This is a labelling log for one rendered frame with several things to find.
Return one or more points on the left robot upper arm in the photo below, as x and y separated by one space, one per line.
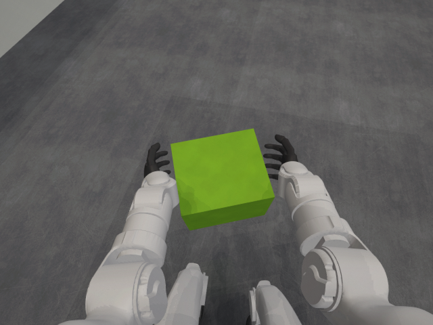
126 294

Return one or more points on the robot left forearm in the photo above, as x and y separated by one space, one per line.
144 233

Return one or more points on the left robot hand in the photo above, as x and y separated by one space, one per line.
151 164

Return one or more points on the robot right forearm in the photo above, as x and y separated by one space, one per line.
312 210

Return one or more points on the right robot hand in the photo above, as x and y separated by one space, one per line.
286 149

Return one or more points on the carton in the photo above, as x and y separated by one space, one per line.
221 178

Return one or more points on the robot thigh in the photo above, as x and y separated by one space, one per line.
268 306
185 298

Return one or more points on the right robot upper arm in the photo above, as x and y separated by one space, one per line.
349 286

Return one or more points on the right robot thigh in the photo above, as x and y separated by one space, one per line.
268 306

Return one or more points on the left robot thigh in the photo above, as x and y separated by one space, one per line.
185 298

